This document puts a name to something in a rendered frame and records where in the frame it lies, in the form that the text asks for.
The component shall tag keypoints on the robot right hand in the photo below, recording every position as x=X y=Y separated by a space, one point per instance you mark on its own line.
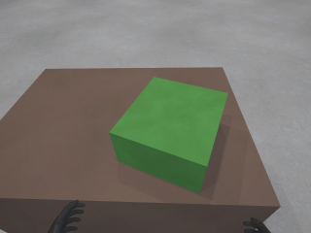
x=256 y=223

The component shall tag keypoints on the carton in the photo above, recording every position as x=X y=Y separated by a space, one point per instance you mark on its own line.
x=169 y=131

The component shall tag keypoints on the robot left hand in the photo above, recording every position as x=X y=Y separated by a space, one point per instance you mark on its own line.
x=59 y=224

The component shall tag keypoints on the pedestal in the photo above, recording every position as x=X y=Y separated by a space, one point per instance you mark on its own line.
x=56 y=148

